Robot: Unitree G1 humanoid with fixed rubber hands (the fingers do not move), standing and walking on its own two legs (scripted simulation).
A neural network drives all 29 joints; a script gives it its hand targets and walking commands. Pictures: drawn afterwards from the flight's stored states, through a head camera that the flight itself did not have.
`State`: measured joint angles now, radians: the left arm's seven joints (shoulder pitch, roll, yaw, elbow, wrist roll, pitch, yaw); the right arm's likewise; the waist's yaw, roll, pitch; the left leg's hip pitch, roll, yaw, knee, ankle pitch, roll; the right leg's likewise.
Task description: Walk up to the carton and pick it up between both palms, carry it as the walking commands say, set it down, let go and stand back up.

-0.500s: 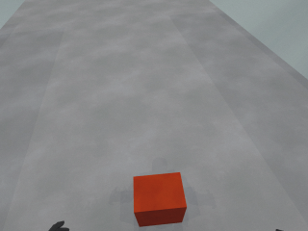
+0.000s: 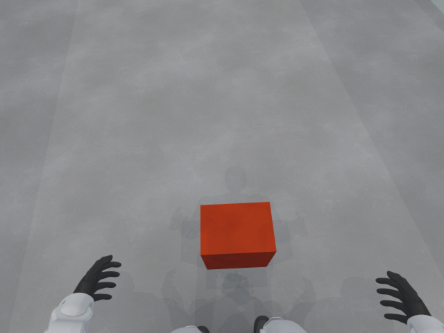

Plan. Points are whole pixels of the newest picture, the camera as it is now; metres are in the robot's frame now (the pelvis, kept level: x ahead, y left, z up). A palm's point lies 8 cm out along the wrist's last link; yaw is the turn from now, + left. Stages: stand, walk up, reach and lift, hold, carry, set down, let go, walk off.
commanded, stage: reach and lift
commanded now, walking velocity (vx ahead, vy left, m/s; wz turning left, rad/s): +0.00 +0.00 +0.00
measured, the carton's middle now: (236, 238) +0.44 -0.02 -0.62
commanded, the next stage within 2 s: none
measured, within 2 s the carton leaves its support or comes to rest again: neither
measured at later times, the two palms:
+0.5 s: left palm (116, 254) +0.29 +0.25 -0.15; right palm (361, 266) +0.25 -0.27 -0.16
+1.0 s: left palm (146, 206) +0.42 +0.22 -0.20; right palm (317, 208) +0.40 -0.22 -0.21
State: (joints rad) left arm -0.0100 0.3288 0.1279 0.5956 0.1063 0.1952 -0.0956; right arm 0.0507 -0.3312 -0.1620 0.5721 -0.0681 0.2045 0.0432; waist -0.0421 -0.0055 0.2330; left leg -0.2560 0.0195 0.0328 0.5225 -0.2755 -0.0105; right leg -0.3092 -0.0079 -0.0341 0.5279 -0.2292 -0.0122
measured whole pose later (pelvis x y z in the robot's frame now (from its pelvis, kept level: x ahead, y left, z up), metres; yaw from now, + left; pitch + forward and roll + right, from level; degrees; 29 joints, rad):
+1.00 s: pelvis -0.06 -0.01 -0.10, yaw +2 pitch +35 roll +1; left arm -0.99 0.33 0.27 0.88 -0.02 0.18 -0.05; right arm -0.95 -0.26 -0.26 0.84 0.04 0.20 -0.02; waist -0.03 0.00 0.07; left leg -1.34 -0.01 -0.03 1.09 -0.36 -0.03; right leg -1.38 -0.01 -0.02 1.08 -0.31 -0.02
